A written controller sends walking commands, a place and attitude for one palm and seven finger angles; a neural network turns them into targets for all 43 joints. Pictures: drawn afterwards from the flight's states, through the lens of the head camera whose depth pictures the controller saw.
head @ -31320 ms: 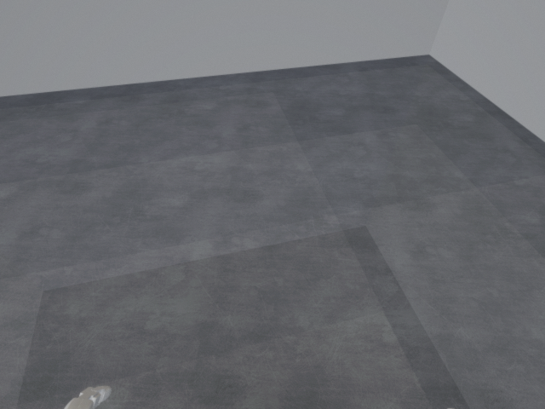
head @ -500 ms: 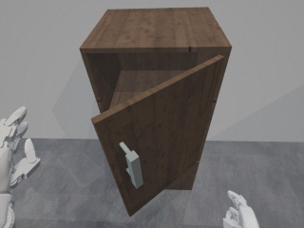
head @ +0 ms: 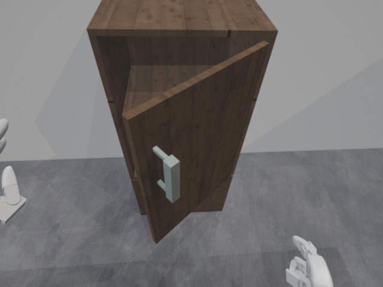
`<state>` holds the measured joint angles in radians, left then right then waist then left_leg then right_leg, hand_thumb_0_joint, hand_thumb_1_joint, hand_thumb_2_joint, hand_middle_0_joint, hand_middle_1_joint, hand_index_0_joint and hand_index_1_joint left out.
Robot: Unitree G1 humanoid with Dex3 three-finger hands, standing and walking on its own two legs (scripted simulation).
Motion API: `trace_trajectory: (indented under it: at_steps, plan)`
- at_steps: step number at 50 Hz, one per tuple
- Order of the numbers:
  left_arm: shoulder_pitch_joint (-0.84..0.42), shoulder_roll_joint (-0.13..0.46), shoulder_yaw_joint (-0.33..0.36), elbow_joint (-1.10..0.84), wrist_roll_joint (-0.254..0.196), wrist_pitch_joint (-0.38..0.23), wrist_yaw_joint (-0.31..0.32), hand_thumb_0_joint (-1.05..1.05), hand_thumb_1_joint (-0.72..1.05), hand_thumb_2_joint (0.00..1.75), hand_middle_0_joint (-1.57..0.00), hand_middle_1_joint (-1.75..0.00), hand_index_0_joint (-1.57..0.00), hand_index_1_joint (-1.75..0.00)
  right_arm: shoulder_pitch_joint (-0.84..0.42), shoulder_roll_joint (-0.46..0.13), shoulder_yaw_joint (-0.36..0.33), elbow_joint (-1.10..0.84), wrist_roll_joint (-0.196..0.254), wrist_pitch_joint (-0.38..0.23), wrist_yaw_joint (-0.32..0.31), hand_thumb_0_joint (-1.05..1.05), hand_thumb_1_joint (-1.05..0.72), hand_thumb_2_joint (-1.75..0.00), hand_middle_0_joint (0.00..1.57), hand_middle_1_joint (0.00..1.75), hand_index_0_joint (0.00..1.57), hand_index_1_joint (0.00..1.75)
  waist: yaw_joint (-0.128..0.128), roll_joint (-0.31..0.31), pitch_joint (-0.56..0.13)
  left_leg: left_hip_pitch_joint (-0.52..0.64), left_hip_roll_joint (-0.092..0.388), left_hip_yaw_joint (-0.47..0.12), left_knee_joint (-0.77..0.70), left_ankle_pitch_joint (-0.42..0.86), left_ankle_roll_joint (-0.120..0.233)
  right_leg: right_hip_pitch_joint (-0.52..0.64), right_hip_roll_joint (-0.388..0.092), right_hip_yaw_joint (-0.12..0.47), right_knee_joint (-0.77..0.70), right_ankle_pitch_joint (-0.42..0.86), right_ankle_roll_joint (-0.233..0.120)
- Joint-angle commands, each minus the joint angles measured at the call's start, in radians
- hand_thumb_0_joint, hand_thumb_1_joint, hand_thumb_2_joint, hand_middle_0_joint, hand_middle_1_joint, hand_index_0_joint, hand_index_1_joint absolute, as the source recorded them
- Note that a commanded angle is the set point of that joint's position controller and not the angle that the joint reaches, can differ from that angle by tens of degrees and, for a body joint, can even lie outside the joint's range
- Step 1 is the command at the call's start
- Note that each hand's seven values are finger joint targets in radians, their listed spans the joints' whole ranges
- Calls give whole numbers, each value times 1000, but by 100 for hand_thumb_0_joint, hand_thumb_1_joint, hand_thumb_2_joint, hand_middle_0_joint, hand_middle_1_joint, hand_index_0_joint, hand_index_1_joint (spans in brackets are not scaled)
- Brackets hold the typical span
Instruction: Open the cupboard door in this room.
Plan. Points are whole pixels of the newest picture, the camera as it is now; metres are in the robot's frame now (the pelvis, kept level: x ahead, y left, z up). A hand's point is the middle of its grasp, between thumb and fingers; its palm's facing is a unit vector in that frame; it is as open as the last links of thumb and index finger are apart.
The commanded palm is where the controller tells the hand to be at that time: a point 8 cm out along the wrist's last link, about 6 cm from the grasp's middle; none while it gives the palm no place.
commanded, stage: step back with the hand held close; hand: left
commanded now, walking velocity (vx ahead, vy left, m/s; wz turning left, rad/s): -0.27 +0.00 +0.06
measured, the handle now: (165, 174) +0.33 +0.08 +0.05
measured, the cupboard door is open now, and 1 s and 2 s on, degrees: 40 40 40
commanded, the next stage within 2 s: stop stepping back and stand still in 0.42 s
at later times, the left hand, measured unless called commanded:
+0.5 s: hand out of the picture +0.08 +0.31 +0.17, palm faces +0.49 -0.75 -0.44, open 7.5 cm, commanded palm +0.00 +0.34 +0.18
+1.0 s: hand out of the picture -0.03 +0.30 +0.17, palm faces +0.51 -0.77 -0.38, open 7.4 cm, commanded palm -0.08 +0.31 +0.18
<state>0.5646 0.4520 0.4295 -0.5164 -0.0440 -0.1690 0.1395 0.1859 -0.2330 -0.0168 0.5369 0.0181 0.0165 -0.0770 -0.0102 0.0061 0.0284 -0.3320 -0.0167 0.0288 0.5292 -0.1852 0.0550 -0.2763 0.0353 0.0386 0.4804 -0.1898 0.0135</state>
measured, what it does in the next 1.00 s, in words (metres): walks backwards: right foot, then left foot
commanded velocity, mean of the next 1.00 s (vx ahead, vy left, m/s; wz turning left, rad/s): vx -0.03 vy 0.00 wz -0.02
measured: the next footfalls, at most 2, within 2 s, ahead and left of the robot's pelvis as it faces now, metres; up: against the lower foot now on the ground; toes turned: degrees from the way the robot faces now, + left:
right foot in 0.16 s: +0.01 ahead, -0.12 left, +0.00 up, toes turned +9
left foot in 0.40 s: +0.00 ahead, +0.10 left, +0.00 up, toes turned +5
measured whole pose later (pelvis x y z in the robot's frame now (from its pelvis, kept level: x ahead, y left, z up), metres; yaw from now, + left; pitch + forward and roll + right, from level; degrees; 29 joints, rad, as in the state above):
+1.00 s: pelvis -0.22 +0.02 +0.00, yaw -1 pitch +1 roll +0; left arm 0.50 0.39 0.43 -0.40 -0.04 -0.19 0.16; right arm 0.34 -0.24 -0.01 0.71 0.01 -0.08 -0.08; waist 0.03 -0.03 -0.10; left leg -0.44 0.02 0.07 0.79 -0.27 0.01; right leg -0.03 0.04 -0.03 0.42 -0.40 -0.06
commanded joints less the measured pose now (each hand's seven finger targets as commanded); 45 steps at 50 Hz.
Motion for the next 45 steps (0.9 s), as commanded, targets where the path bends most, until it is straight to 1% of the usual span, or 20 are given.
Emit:
trace_trajectory:
  at_steps: [1,4,8,10,13,15,18,20,21,23,27,30,35,37,38,39,41,42,43,45]
  plan:
    - [-24,121,116,-170,16,-75,24,0,90,90,-20,-30,-20,-30,-85,-136,-45,-163,-2,-80,-12,0,-90,-90,20,30,20,30,11,106,-58,-307,164,-191,-252,-400,40,231,-28,45,66,-29,0]
    - [-88,139,144,-190,41,-93,28,0,90,90,-20,-30,-20,-30,-89,-144,-48,-163,-10,-103,-18,0,-90,-90,20,30,20,30,21,185,-49,-499,233,-281,-359,-603,80,361,23,0,236,-55,13]
    - [-106,131,148,-203,42,-106,22,0,90,90,-20,-30,-20,-30,-74,-124,-51,-152,-14,-132,-13,0,-90,-90,20,30,20,30,20,139,-58,-468,232,-252,-297,-569,78,323,25,13,235,-97,-4]
    - [-81,137,140,-219,22,-112,21,0,90,90,-20,-30,-20,-30,-67,-105,-47,-144,-15,-139,-7,0,-90,-90,20,30,20,30,7,56,-45,-265,126,-158,-142,-426,16,96,-47,126,18,-154,-57]
    - [-82,129,100,-241,3,-122,28,0,90,90,-20,-30,-20,-30,-35,-96,-56,-93,-12,-141,15,0,-90,-90,20,30,20,30,-6,-152,-124,130,14,-52,282,-146,-63,-264,-264,336,-202,-136,-164]
    - [-83,136,102,-229,8,-112,39,0,90,90,-20,-30,-20,-30,-42,-86,-53,-76,-19,-133,14,0,-90,-90,20,30,20,30,-6,-170,-129,94,15,-67,371,-179,-64,-241,-300,308,-177,21,-175]
    - [-138,161,121,-227,8,-101,38,0,90,90,-20,-30,-20,-30,-70,-78,-31,-76,-17,-129,2,0,-90,-90,20,30,20,30,-14,-94,-51,80,33,-50,-12,-81,-59,-180,-189,163,-34,150,-77]
    - [-158,168,141,-266,16,-116,43,0,90,90,-20,-30,-20,-30,-99,-118,-39,-89,-20,-142,-13,0,-90,-90,20,30,20,30,14,254,-78,-21,255,-282,-216,208,18,-75,-7,19,257,-36,5]
    - [-152,168,152,-250,8,-123,45,0,90,90,-20,-30,-20,-30,-62,-86,-42,-78,-30,-160,-10,0,-90,-90,20,30,20,30,13,253,-134,26,328,-301,-203,436,67,-84,12,22,398,-244,2]
    - [-93,161,165,-241,-1,-135,38,0,90,90,-20,-30,-20,-30,-45,-92,-55,-62,-45,-180,9,0,-90,-90,20,30,20,30,7,229,-202,-30,386,-360,-267,183,97,-61,30,66,660,-364,4]
    - [-53,114,114,-300,-13,-112,34,0,90,90,-20,-30,-20,-30,-58,-94,-63,-56,-22,-193,34,0,-90,-90,20,30,20,30,4,107,-211,120,320,-234,-235,143,84,-163,20,24,651,-287,19]
    - [-33,112,105,-342,-12,-85,37,0,90,90,-20,-30,-20,-30,-84,-80,-42,-77,-15,-198,40,0,-90,-90,20,30,20,30,3,209,-192,84,247,-227,-406,-375,15,-82,31,-71,498,-296,12]
    - [43,144,128,-306,-31,-45,48,0,90,90,-20,-30,-20,-30,-67,-64,-23,-72,-32,-182,22,0,-90,-90,20,30,20,30,12,333,-206,106,138,-110,-492,-396,-175,173,122,-210,43,-420,-44]
    - [72,181,150,-302,-34,-38,42,0,90,90,-20,-30,-20,-30,-60,-49,-14,-69,-28,-165,20,0,-90,-90,20,30,20,30,15,213,-210,98,56,35,-263,-212,-171,239,38,-161,-244,-270,-90]
    - [75,199,164,-310,-34,-40,35,0,90,90,-20,-30,-20,-30,-42,-52,-16,-60,-28,-149,18,0,-90,-90,20,30,20,30,10,25,-188,169,11,71,24,-119,-115,68,-110,-18,-339,-135,-115]
    - [60,228,193,-320,-38,-43,41,0,90,90,-20,-30,-20,-30,-47,-54,-13,-45,-30,-128,18,0,-90,-90,20,30,20,30,12,-109,-154,116,16,23,260,-110,-78,-55,-257,118,-360,-63,-151]
    - [0,286,251,-315,-39,-55,48,0,90,90,-20,-30,-20,-30,-49,-81,-6,-48,-33,-133,25,0,-90,-90,20,30,20,30,21,-141,-149,-261,20,-21,551,-127,-75,86,-384,250,-330,15,-216]
    - [-38,177,161,-190,-48,-47,30,0,90,90,-20,-30,-20,-30,-10,-84,-26,-27,-12,-145,23,0,-90,-90,20,30,20,30,0,-194,-123,-335,28,-47,638,-112,-86,110,-345,227,-320,-185,-217]
    - [-60,128,117,-130,-41,-42,20,0,90,90,-20,-30,-20,-30,-31,-113,-49,-36,1,-152,18,0,-90,-90,20,30,20,30,-18,-172,4,-377,48,-66,619,-65,-80,88,-283,209,-305,-87,-171]
    - [-135,140,103,-48,-24,-41,21,0,90,90,-20,-30,-20,-30,-90,-99,-22,-35,-3,-155,-5,0,-90,-90,20,30,20,30,-4,-92,106,-344,82,-23,454,-76,-66,67,-280,178,-271,14,-172]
